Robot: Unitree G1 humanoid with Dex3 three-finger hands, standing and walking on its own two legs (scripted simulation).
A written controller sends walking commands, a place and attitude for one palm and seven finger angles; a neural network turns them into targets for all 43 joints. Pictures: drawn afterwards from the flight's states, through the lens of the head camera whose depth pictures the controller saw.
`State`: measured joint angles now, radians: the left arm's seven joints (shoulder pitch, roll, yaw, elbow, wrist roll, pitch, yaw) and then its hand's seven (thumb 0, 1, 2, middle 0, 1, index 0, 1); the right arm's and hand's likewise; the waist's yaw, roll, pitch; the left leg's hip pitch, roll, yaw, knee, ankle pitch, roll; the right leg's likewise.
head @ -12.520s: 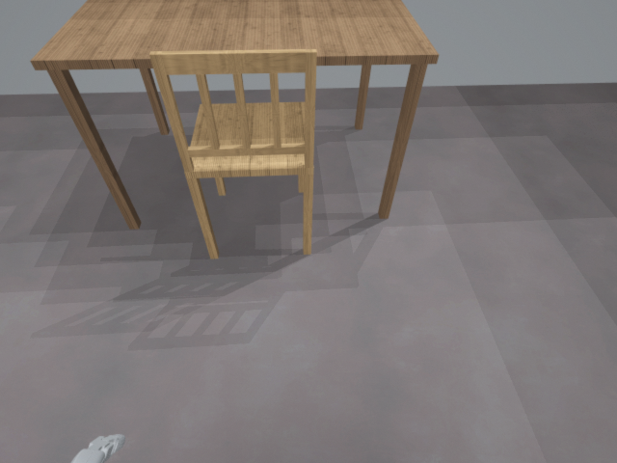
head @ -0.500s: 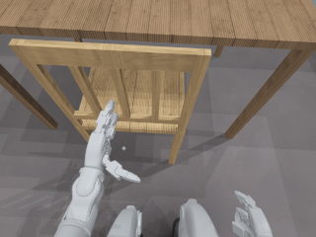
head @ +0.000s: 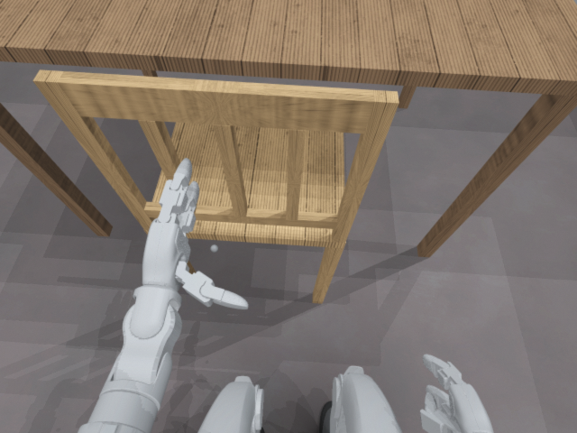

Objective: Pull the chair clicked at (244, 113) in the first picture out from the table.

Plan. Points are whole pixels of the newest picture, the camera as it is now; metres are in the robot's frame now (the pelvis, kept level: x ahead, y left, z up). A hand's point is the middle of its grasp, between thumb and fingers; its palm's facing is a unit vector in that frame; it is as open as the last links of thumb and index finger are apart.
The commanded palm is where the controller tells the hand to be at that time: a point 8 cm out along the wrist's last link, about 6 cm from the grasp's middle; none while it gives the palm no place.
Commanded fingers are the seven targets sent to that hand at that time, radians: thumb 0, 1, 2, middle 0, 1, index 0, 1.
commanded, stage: push the fingers through the gap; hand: left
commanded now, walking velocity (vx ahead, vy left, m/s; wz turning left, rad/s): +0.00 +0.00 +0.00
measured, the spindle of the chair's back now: (233, 174) +0.49 +0.11 +0.01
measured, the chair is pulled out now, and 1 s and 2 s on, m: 0.00 0.00 0.00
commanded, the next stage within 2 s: hook a spindle and tug to test in 1.58 s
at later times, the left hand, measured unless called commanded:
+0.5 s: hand (236, 229) +0.38 +0.09 +0.02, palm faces -0.07 -1.00 -0.03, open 16.9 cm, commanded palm +0.37 +0.14 +0.02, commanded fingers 0.00 -0.50 0.30 -0.06 -0.08 -0.06 -0.08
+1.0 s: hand (241, 194) +0.44 +0.09 +0.02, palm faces -0.04 -1.00 -0.04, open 17.0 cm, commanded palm +0.41 +0.14 +0.02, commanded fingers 0.00 -0.50 0.30 -0.06 -0.08 -0.06 -0.08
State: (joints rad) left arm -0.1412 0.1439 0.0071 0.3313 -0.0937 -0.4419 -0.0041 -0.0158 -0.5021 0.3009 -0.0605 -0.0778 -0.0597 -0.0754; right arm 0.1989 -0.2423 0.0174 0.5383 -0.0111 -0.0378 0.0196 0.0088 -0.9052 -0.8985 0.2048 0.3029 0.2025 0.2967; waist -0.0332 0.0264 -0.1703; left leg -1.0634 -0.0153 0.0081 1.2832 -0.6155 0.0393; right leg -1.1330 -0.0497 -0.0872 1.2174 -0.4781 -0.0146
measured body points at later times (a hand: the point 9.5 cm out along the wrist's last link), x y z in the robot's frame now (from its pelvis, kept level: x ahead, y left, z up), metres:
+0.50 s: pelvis +0.00 +0.00 +0.00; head +0.13 -0.01 +0.43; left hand +0.38 +0.14 +0.02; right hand +0.13 -0.25 -0.12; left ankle -0.01 +0.09 -0.62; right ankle +0.05 -0.12 -0.62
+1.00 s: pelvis -0.01 -0.01 +0.00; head +0.13 -0.01 +0.43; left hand +0.43 +0.14 +0.03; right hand +0.09 -0.27 -0.13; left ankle -0.01 +0.09 -0.62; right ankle +0.05 -0.12 -0.62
